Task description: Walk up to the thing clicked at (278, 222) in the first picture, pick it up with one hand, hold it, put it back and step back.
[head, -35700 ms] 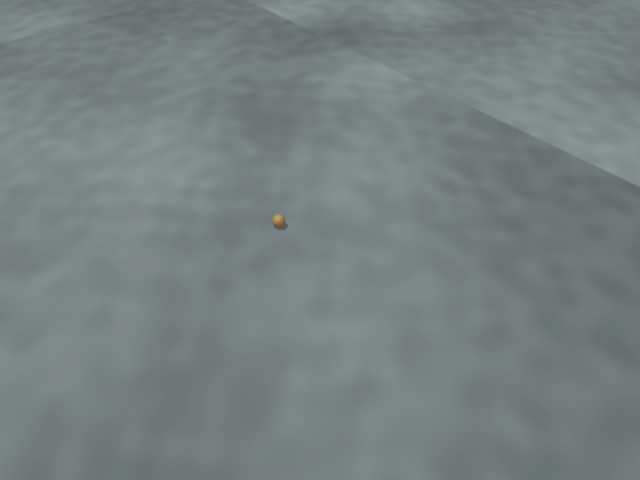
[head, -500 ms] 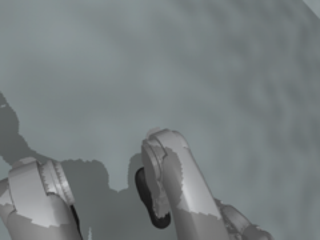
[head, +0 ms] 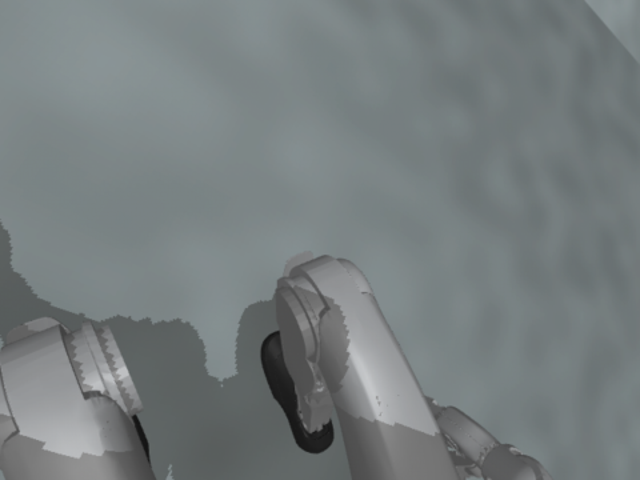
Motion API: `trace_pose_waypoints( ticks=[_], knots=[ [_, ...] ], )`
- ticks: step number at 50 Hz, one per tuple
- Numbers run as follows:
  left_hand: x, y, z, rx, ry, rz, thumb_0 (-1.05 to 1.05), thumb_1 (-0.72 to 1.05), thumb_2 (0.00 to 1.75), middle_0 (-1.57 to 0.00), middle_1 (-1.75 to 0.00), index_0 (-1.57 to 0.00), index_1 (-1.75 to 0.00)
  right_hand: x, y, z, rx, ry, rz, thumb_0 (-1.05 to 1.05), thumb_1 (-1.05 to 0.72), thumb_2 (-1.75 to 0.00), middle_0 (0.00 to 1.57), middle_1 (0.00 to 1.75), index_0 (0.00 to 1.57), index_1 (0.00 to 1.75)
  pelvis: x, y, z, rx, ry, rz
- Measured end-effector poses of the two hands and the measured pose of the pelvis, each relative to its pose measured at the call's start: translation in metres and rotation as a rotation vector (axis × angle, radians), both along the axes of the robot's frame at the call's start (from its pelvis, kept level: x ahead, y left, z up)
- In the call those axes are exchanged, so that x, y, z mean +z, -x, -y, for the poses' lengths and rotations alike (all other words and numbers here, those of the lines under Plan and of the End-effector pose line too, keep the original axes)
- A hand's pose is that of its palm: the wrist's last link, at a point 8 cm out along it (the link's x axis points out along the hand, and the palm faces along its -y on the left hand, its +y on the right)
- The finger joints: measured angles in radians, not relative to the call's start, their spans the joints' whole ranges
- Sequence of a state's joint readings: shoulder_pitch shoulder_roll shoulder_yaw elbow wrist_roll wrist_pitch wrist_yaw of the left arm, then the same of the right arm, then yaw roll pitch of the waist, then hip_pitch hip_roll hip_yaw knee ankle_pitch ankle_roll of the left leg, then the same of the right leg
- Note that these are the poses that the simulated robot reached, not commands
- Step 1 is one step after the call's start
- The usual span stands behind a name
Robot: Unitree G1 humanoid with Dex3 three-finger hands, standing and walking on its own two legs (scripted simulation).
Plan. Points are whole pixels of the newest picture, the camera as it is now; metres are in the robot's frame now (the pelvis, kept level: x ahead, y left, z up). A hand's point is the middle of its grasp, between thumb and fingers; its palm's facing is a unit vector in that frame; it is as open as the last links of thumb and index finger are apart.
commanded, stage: rest palm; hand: left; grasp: from above
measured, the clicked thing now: out of the picture +0.41 +0.34 -0.27
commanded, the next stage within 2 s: close in 0.22 s
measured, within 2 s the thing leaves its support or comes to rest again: neither
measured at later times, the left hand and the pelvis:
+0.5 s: hand out of the picture +0.40 +0.34 -0.26, palm faces -0.41 -0.17 -0.89, open 13.0 cm; pelvis +0.00 +0.00 +0.00, yaw -1 degrees
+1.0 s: hand out of the picture +0.40 +0.34 -0.26, palm faces -0.43 -0.18 -0.88, open 10.9 cm; pelvis +0.00 +0.00 +0.00, yaw -1 degrees
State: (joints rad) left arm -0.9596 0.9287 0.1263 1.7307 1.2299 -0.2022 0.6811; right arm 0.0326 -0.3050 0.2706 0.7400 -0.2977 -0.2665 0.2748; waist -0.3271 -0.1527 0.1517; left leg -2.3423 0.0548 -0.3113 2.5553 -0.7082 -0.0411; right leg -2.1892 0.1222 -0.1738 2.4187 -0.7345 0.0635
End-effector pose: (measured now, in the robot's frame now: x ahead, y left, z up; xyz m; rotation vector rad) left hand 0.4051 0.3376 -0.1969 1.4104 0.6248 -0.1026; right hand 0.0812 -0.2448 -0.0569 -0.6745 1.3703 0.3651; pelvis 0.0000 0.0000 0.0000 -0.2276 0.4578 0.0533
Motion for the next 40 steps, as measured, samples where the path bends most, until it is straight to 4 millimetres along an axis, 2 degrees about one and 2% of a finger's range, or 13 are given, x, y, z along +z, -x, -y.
trace_pose_waypoints(
  ticks=[10,18,30,40],
  knots=[
    [-0.003,0.005,-0.003,0.011,-0.001,-0.01,0.0,-0.44,0.89,-0.09,-1.04,-0.11,-1.02,-0.001,0.007,-0.001,0.014,-0.006,-0.02,0.0,-0.91,-0.9,0.2,0.3,0.2,0.3,-0.001,0.001,0.001,-0.005,0.0,0.013],
    [-0.003,0.005,-0.002,-0.018,0.0,0.005,0.0,-0.4,0.87,-0.11,-1.04,-0.14,-1.01,0.003,0.005,0.001,0.036,0.003,-0.015,0.0,-0.91,-0.9,0.2,0.3,0.2,0.3,-0.001,0.003,0.0,-0.005,0.004,0.024],
    [-0.004,0.002,-0.003,-0.003,-0.01,0.012,0.0,-0.25,0.76,-0.2,-0.99,-0.24,-0.94,0.011,-0.003,0.001,0.046,0.015,0.009,0.0,-0.9,-0.9,0.2,0.3,0.2,0.3,0.001,0.003,-0.002,-0.006,0.014,0.02],
    [-0.006,0.0,-0.005,0.011,-0.006,-0.005,0.0,-0.14,0.66,-0.28,-0.93,-0.33,-0.88,0.01,0.001,-0.003,0.041,-0.001,0.001,0.0,-0.9,-0.9,0.2,0.3,0.2,0.3,0.001,0.002,-0.002,-0.005,0.016,0.019]
  ],
)
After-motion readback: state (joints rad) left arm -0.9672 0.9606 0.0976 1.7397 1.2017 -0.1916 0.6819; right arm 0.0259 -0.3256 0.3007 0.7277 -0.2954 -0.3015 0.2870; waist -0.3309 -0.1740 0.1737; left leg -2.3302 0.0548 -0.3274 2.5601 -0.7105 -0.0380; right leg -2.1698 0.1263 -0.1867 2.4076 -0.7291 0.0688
